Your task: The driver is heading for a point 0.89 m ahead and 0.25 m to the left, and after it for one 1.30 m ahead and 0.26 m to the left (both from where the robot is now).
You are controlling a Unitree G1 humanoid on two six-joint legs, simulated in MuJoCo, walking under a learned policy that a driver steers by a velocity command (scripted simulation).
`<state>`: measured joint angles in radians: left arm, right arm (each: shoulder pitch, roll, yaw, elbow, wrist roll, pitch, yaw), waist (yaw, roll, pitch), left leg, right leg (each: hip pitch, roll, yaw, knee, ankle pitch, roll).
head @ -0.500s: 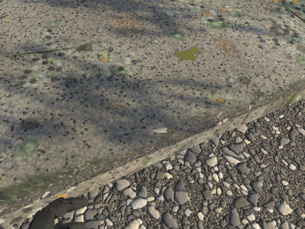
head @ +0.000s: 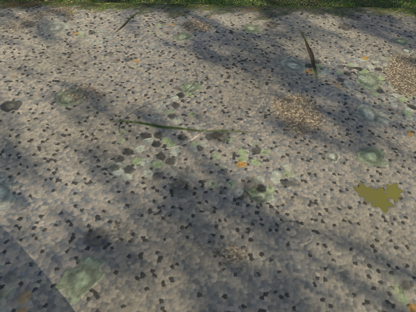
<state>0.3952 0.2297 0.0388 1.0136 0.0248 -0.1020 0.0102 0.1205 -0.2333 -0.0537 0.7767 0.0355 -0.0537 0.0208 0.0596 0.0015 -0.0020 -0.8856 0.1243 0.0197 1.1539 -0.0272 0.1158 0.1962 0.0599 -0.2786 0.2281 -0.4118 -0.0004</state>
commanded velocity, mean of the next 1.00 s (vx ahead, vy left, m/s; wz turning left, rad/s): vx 0.78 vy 0.00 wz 0.63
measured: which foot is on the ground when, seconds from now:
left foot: up 0.00-0.08, down 0.10-0.40, up 0.42-0.78, down 0.80-1.00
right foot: down 0.00-0.10, up 0.12-0.40, down 0.42-0.80, up 0.82-1.00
